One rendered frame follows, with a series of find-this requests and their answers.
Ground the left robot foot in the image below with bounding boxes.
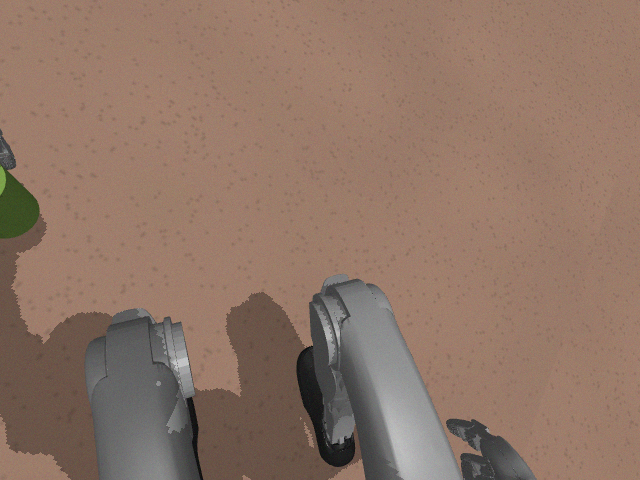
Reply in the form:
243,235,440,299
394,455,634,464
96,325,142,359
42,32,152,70
187,397,203,480

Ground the right robot foot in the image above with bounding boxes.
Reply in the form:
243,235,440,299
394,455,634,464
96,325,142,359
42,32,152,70
296,346,355,467

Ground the left robot hand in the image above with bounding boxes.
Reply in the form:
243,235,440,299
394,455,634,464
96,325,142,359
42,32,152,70
0,129,16,170

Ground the right robot hand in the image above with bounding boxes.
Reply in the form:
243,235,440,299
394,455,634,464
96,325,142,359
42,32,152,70
446,419,537,480

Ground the can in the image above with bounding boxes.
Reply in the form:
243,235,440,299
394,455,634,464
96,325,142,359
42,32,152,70
0,164,40,239

